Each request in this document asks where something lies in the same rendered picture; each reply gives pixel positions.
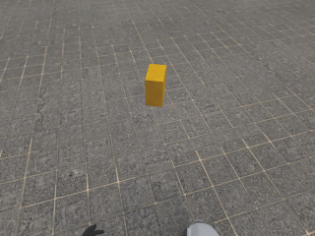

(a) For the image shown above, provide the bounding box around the carton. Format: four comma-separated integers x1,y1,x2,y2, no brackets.
145,64,166,107

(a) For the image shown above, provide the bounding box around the robot right thigh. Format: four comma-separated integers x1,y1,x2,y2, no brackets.
187,223,220,236

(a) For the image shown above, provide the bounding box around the left robot hand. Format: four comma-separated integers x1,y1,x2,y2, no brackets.
82,224,104,236

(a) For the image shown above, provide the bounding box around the right robot shin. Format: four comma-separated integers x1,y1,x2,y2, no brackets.
191,219,204,226

